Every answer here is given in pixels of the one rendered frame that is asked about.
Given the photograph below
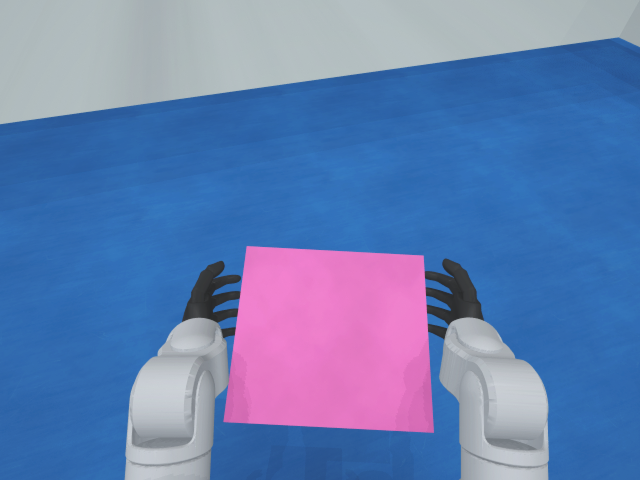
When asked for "carton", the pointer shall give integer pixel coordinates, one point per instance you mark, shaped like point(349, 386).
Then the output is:
point(331, 339)

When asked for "right robot hand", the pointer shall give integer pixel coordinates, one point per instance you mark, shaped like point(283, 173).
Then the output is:
point(463, 301)

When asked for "left robot forearm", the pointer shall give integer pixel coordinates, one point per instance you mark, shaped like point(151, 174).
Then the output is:
point(172, 403)

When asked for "left robot hand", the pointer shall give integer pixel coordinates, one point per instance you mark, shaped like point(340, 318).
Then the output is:
point(202, 303)

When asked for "right robot forearm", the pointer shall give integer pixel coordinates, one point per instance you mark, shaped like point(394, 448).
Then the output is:
point(503, 405)

